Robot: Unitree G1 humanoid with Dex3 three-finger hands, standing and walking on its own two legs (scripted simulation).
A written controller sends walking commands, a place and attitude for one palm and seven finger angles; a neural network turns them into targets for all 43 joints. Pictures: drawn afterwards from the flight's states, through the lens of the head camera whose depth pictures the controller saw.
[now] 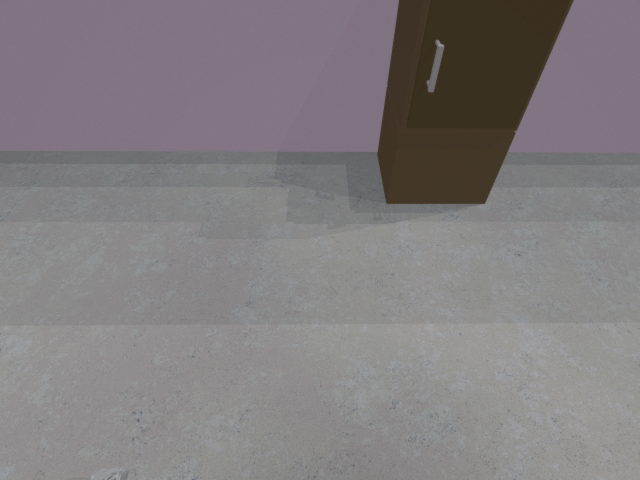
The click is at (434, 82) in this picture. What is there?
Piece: cupboard door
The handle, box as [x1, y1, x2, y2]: [426, 40, 443, 91]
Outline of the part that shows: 438,40 435,41 437,48 430,79 426,82 428,86 428,91 433,91 443,50 443,45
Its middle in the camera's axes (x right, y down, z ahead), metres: +0.39 -0.59 +1.32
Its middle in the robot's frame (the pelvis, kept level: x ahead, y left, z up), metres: +1.39 -0.32 -0.09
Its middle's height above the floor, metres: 0.68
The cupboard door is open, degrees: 0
